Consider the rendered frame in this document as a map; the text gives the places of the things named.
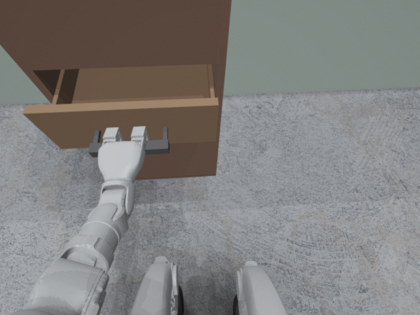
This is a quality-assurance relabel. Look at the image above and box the right robot shin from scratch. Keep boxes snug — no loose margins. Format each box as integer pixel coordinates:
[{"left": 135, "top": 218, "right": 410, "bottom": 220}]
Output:
[{"left": 238, "top": 261, "right": 257, "bottom": 315}]

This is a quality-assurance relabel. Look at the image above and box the cabinet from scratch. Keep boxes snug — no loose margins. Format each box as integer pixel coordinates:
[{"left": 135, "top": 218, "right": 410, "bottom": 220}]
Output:
[{"left": 0, "top": 0, "right": 232, "bottom": 180}]

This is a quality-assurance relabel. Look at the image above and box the robot left forearm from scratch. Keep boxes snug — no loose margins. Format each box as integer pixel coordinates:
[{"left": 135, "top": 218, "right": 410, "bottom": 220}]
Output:
[{"left": 26, "top": 179, "right": 136, "bottom": 309}]

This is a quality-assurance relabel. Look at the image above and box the robot left upper arm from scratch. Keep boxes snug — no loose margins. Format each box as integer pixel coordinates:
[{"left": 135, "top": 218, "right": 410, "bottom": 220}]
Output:
[{"left": 9, "top": 258, "right": 110, "bottom": 315}]

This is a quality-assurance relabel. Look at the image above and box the left robot thigh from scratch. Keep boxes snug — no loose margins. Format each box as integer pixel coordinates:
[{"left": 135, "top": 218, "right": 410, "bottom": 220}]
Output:
[{"left": 130, "top": 261, "right": 179, "bottom": 315}]

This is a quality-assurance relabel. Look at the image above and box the handle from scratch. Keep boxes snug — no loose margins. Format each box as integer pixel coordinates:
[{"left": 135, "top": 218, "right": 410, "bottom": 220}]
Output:
[{"left": 89, "top": 127, "right": 169, "bottom": 158}]

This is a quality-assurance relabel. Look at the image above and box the drawer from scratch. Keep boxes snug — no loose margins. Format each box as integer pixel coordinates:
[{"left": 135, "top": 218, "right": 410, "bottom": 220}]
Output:
[{"left": 23, "top": 64, "right": 219, "bottom": 149}]

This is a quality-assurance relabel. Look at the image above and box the robot left hand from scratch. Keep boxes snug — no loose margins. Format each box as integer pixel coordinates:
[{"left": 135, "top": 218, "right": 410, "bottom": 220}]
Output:
[{"left": 98, "top": 126, "right": 149, "bottom": 183}]

